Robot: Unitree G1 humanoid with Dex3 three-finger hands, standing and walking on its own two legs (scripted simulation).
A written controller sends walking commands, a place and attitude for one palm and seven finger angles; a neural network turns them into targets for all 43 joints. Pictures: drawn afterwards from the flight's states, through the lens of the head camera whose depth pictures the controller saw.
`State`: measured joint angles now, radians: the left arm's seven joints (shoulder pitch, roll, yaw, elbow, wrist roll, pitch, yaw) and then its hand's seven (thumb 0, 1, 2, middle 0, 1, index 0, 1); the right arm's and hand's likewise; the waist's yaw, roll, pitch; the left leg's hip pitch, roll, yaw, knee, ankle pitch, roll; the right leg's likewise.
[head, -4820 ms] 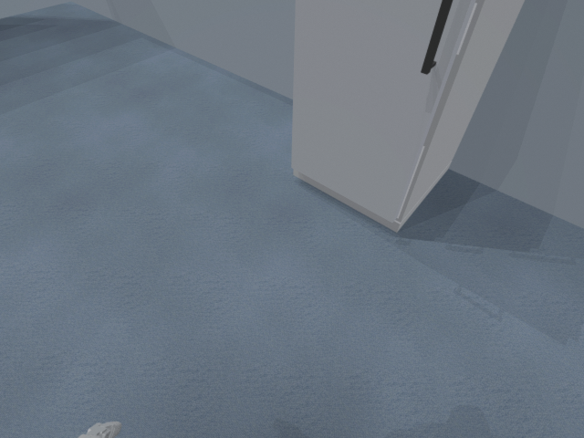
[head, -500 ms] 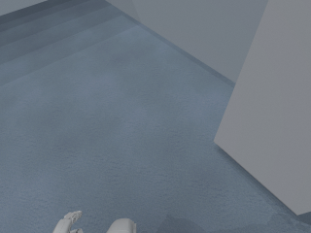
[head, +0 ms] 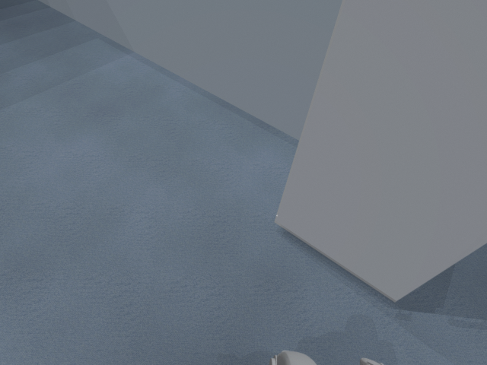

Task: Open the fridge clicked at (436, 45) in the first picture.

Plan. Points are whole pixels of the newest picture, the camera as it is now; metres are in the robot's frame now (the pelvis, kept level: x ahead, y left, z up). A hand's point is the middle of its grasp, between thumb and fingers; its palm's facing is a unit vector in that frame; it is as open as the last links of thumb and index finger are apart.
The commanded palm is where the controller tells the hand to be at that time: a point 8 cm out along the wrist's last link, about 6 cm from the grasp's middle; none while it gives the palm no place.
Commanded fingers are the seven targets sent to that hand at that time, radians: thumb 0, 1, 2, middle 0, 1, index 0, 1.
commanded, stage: turn to face it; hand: right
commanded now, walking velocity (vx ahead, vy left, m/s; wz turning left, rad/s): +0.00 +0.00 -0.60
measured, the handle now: out of the picture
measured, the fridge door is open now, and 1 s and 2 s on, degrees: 0 0 0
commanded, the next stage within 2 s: take the last steps up to it in 0.86 s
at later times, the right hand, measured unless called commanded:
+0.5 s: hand out of the picture +0.00 -0.31 -0.16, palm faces +0.32 +0.91 -0.26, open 7.4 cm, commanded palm none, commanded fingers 0.00 -0.90 -0.90 0.20 0.30 0.20 0.30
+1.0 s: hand out of the picture -0.03 -0.21 -0.14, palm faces +0.49 +0.83 -0.27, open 7.4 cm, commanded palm none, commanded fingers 0.00 -0.90 -0.90 0.20 0.30 0.20 0.30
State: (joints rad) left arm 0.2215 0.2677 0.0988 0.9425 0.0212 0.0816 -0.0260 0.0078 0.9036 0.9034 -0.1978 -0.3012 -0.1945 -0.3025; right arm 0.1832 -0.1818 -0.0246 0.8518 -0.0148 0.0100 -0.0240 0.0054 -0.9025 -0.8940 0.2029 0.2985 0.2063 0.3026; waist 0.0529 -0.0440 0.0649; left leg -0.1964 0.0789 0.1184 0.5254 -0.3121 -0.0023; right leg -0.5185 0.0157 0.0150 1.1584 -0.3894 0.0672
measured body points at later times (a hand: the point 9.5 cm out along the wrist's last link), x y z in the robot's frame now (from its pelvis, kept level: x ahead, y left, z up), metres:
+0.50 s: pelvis -0.01 -0.07 +0.00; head +0.02 -0.10 +0.45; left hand +0.16 +0.16 -0.12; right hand -0.02 -0.35 -0.14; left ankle +0.02 +0.10 -0.66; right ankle -0.02 -0.14 -0.74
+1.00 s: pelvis -0.01 +0.00 +0.00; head +0.01 +0.02 +0.45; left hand +0.13 +0.21 -0.16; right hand -0.05 -0.25 -0.12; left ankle +0.04 +0.07 -0.74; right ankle -0.10 -0.13 -0.65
